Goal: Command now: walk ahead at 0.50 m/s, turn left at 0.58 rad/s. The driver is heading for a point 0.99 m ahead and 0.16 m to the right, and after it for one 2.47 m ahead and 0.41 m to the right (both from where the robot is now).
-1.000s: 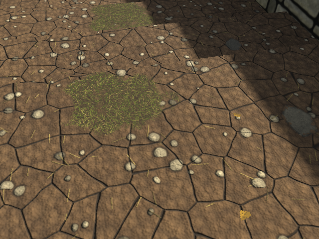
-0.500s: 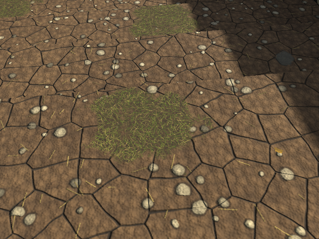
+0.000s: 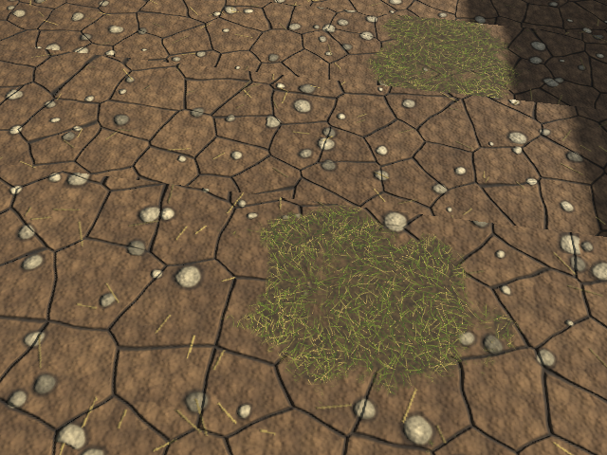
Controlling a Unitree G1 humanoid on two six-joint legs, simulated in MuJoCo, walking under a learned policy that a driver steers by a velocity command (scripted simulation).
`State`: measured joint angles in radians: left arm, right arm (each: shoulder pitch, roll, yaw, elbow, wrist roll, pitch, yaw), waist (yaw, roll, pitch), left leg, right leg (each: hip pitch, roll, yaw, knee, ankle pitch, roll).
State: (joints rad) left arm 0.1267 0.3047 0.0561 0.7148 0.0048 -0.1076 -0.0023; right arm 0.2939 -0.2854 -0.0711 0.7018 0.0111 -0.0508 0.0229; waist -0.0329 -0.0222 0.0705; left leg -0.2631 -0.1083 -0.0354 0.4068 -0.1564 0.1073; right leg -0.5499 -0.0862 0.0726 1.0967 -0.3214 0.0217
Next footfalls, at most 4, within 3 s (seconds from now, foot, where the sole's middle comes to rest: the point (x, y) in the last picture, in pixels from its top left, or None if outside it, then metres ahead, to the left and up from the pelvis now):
0.30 right None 0.36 -0.15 -0.78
0.82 left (302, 356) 0.66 -0.01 -0.78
1.28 right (431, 305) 0.80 -0.33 -0.78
1.76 left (331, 231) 1.03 -0.10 -0.78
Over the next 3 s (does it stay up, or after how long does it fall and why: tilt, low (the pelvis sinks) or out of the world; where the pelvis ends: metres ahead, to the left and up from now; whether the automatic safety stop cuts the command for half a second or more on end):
stays up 1.58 -0.28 -0.16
